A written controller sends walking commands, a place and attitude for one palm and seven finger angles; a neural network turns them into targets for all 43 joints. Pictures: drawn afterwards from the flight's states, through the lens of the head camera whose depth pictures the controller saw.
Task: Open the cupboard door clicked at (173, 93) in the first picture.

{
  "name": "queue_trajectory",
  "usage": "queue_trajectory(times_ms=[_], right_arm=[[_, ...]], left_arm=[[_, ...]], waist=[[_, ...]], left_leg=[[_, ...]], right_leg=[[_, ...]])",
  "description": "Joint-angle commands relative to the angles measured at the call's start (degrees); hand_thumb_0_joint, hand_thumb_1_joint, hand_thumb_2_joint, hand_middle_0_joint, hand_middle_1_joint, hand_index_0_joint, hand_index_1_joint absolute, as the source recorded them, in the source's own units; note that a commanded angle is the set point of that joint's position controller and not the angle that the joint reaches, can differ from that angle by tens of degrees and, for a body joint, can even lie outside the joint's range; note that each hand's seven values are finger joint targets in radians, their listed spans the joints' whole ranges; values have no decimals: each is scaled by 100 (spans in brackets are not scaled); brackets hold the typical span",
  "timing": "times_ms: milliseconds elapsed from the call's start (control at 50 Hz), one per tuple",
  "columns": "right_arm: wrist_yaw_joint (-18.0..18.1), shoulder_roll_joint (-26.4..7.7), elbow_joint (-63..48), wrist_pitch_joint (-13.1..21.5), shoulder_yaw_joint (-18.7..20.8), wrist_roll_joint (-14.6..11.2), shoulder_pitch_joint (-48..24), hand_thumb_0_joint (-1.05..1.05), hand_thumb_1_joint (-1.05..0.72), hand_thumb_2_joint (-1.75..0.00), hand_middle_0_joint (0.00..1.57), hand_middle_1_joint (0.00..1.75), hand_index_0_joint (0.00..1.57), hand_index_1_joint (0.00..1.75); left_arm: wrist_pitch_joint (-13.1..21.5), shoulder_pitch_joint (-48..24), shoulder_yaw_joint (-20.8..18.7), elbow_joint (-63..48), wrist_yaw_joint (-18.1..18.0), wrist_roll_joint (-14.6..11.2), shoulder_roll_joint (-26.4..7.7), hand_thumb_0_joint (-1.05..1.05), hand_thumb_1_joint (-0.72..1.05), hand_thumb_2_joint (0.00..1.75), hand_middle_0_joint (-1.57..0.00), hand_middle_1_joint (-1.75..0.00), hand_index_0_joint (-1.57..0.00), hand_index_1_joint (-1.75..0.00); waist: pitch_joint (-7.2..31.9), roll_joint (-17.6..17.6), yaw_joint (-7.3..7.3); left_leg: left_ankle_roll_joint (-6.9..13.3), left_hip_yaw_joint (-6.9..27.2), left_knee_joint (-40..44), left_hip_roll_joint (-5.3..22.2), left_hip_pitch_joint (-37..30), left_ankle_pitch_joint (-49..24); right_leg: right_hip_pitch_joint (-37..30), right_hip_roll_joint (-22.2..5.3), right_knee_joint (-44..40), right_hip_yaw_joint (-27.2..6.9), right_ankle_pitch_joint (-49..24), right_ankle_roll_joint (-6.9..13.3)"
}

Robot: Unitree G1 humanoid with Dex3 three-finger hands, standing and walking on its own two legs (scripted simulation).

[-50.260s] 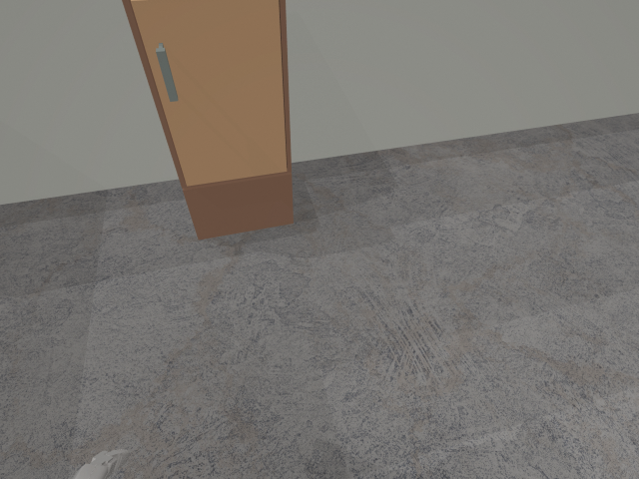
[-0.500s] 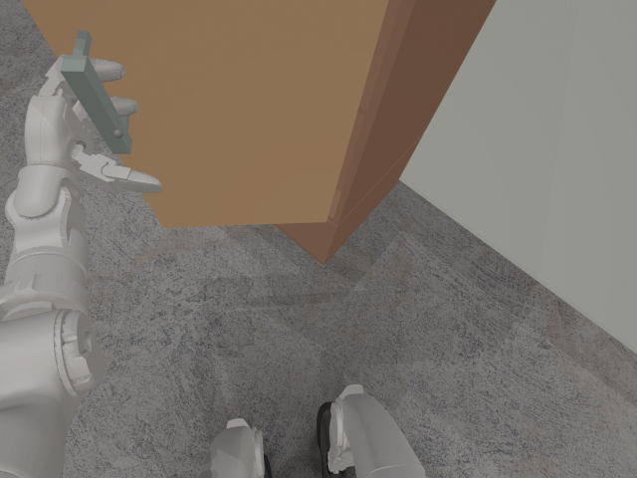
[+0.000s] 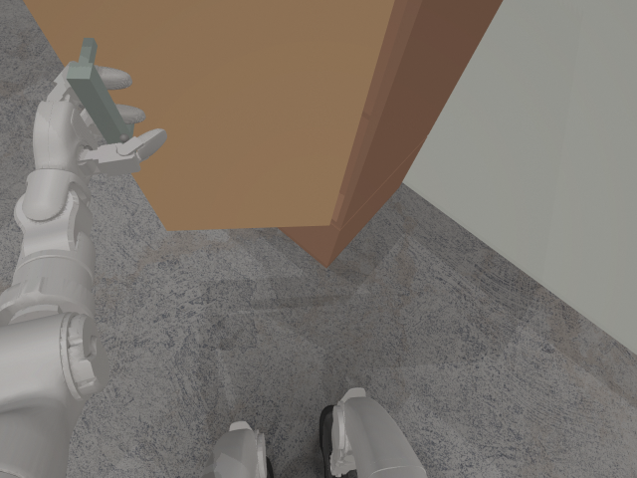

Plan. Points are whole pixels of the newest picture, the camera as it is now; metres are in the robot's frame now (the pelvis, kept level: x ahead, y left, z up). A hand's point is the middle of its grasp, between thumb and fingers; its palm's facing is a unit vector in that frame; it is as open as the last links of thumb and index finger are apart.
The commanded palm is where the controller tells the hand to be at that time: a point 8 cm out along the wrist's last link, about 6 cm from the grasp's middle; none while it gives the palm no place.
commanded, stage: close the thumb around the handle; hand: left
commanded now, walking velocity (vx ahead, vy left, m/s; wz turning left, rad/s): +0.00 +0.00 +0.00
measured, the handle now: (109, 103) +0.56 +0.21 +0.05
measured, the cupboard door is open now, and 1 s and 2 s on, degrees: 45 69 93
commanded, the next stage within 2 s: pull the door open along its arc in 0.28 s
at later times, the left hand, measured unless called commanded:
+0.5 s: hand (123, 139) +0.51 +0.19 +0.05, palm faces -0.02 -1.00 -0.03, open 5.8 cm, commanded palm +0.47 +0.23 +0.05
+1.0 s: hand (159, 238) +0.38 +0.14 +0.06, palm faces +0.11 -0.99 +0.07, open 6.1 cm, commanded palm +0.33 +0.20 +0.05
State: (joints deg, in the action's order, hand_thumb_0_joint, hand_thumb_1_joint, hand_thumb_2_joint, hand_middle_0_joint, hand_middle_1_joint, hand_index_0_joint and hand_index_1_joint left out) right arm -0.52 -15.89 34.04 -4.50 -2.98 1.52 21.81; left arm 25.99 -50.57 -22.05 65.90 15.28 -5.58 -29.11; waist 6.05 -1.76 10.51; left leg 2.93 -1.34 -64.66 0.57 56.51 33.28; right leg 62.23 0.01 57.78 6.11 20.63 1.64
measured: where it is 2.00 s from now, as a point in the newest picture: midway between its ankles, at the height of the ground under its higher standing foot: outside the picture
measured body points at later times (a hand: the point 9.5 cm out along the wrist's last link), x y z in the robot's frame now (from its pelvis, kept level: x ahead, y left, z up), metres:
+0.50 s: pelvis +0.00 +0.00 +0.00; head +0.15 +0.02 +0.42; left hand +0.50 +0.24 +0.06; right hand +0.01 -0.27 -0.11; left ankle -0.04 +0.08 -0.65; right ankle +0.06 -0.11 -0.65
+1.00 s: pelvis +0.01 +0.00 +0.02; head +0.11 +0.00 +0.46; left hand +0.37 +0.19 +0.05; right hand +0.13 -0.25 -0.09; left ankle -0.03 +0.08 -0.65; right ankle +0.06 -0.11 -0.65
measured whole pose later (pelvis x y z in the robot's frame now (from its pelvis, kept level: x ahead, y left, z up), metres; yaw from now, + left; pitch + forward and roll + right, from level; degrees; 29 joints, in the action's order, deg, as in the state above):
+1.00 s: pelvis +0.01 +0.00 +0.02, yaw -1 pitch +19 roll -1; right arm -2.9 -14.3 29.4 -2.2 -0.1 0.3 16.5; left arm 26.2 -12.2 -9.4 27.8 0.0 -9.5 -6.5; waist 8.9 -1.5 3.8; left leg 3.0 -3.6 -57.7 -0.2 45.1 32.1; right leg 52.9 0.0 54.0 3.4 20.6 1.2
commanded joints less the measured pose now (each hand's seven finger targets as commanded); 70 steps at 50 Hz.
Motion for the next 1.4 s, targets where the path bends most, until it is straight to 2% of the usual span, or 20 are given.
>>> queue_trajectory(times_ms=[0, 60, 140, 220, 360, 380, 580, 660, 740, 800, 820, 840, 880, 940, 1020, 1100, 1120, 1200, 1320, 1380], right_arm=[[50, -1024, -213, 82, 396, 5, 1079, 0, -90, -90, 20, 30, 20, 30], [62, -1025, -236, 86, 391, 4, 1083, 0, -90, -90, 20, 30, 20, 30], [47, -1019, -257, 85, 419, 4, 1093, 0, -90, -90, 20, 30, 20, 30], [70, -1007, -257, 103, 397, -14, 1043, 0, -90, -90, 20, 30, 20, 30], [73, -1026, -160, 113, 392, 17, 1064, 0, -90, -90, 20, 30, 20, 30], [83, -1060, -176, 103, 392, 20, 1094, 0, -90, -90, 20, 30, 20, 30], [19, -992, -552, 74, 436, -92, 894, 0, -90, -90, 20, 30, 20, 30], [-29, -939, -731, 85, 462, -163, 700, 0, -90, -90, 20, 30, 20, 30], [-78, -859, -933, 166, 518, -205, 496, 0, -90, -90, 20, 30, 20, 30], [-112, -822, -1031, 227, 541, -237, 278, 0, -90, -90, 20, 30, 20, 30], [-102, -806, -1087, 273, 539, -241, 184, 0, -90, -90, 20, 30, 20, 30], [-129, -626, -1120, 324, 571, -212, 0, 0, -90, -90, 20, 30, 20, 30], [-222, -577, -1060, 419, 561, -187, -114, 0, -90, -90, 20, 30, 20, 30], [-248, -509, -1025, 469, 594, -86, -235, 0, -90, -90, 20, 30, 20, 30], [-231, -375, -1011, 525, 584, 78, -494, 0, -90, -90, 20, 30, 20, 30], [-230, -242, -970, 531, 556, 196, -759, 0, -90, -90, 20, 30, 20, 30], [-223, -237, -977, 533, 566, 212, -764, 0, -90, -90, 20, 30, 20, 30], [-174, -179, -936, 575, 581, 247, -885, 0, -90, -90, 20, 30, 20, 30], [-92, -85, -946, 708, 519, 227, -1130, 0, -90, -90, 20, 30, 20, 30], [-93, -21, -959, 808, 503, 244, -1252, 0, -90, -90, 20, 30, 20, 30]], left_arm=[[366, -2298, -105, -1134, 39, -63, -1258, 0, 73, 83, -39, -133, -39, -133], [404, -2247, -199, -1168, 38, -53, -1361, 0, 90, 90, -40, -135, -40, -135], [444, -2029, -222, -1278, 58, -100, -1335, 0, 90, 90, -40, -135, -40, -135], [414, -2349, -17, -1202, 78, -107, -1135, 0, 90, 90, -40, -135, -40, -135], [400, -2487, -51, -1019, 42, 2, -1270, 0, 90, 90, -40, -135, -40, -135], [384, -2303, -280, -976, 36, -4, -1513, 0, 90, 90, -40, -135, -40, -135], [306, -741, -293, -1796, 216, -262, -1246, 0, 90, 90, -40, -135, -40, -135], [245, 405, -138, -2278, 213, -447, -844, 0, 90, 90, -40, -135, -40, -135], [270, 1528, -6, -3312, 148, -616, -504, 0, 90, 90, -40, -135, -40, -135], [244, 2302, 133, -3729, 52, -751, -121, 0, 90, 90, -40, -135, -40, -135], [293, 2412, 169, -4030, 14, -767, -84, 0, 90, 90, -40, -135, -40, -135], [313, 2586, -476, -4418, -763, -1064, 133, 0, 90, 90, -40, -135, -40, -135], [269, 3176, 221, -4440, -1421, -887, 1015, 0, 90, 90, -40, -135, -40, -135], [376, 3184, 433, -4967, -2190, -525, 1237, 0, 90, 90, -40, -135, -40, -135], [446, 3127, 1054, -5281, -3200, 31, 1959, 0, 90, 90, -40, -135, -40, -135], [360, 3238, 1691, -5467, -4102, 613, 2653, 0, 90, 90, -40, -135, -40, -135], [318, 3279, 1895, -5505, -4276, 778, 2770, 0, 90, 90, -40, -135, -40, -135], [208, 3542, 2576, -5689, -4467, 1106, 3184, 0, 90, 90, -40, -135, -40, -135], [82, 4149, 3267, -5969, -4433, 1089, 3678, 0, 90, 90, -40, -135, -40, -135], [90, 4466, 3506, -6283, -4490, 1157, 3822, 0, 90, 90, -40, -135, -40, -135]], waist=[[2936, -595, 78], [2958, -736, 6], [3160, -723, -54], [2732, -694, 97], [2819, -782, 127], [2905, -612, 40], [3290, -522, -383], [2902, -261, -544], [2963, -379, -789], [2557, 20, -820], [2520, -155, -860], [2476, -128, -1252], [2058, -64, -1053], [2193, 6, -1074], [2039, 332, -1033], [2127, 51, -1098], [2169, 258, -1045], [2247, 470, -966], [1902, 774, -915], [1883, 557, -969]], left_leg=[[-259, 504, 779, 34, -1211, -3053], [-280, 522, 825, 27, -1267, -3109], [-313, 533, 797, 51, -1467, -3473], [-243, 513, 848, 24, -1226, -3008], [-285, 537, 765, 29, -1258, -2971], [-260, 529, 766, 21, -1155, -2924], [-235, 368, 985, 5, -1266, -3306], [-209, 275, 1209, -10, -1119, -3170], [-223, 199, 1349, -6, -1228, -3587], [-214, 137, 1453, -28, -1062, -3239], [-220, 140, 1459, -43, -1098, -3288], [-347, 148, 1526, -60, -1092, -3256], [-448, 167, 1532, -33, -1216, -3166], [-464, 145, 1460, -56, -1256, -3042], [-432, 186, 1408, -78, -1201, -2635], [-442, 199, 1423, -125, -1316, -2424], [-419, 225, 1410, -125, -1313, -2380], [-359, 186, 1432, -129, -1395, -2206], [-280, 187, 1457, -169, -1247, -1844], [-275, 178, 1444, -191, -1262, -1727]], right_leg=[[-2336, 177, -326, -468, -1921, -11], [-2368, 171, -303, -456, -1928, 14], [-2436, 182, -311, -454, -2095, 11], [-2284, 177, -350, -454, -1865, 15], [-2093, 157, -304, -450, -1740, -4], [-2247, 159, -304, -471, -1758, 1], [-3020, 156, -383, -520, -2290, 15], [-3289, 147, -516, -510, -2311, 19], [-3618, 86, -517, -545, -2670, 45], [-3691, 85, -600, -521, -2539, 20], [-3701, 71, -579, -529, -2567, 55], [-3610, 104, -608, -405, -2384, 47], [-3219, 97, -625, -298, -2086, 16], [-3289, 61, -528, -339, -2069, 44], [-3167, 11, -492, -321, -1823, 59], [-3067, -40, -492, -309, -1548, 78], [-3115, -24, -539, -311, -1530, 79], [-3301, -55, -650, -380, -1593, 54], [-3544, -126, -913, -516, -1460, 41], [-3541, -171, -942, -588, -1278, 45]])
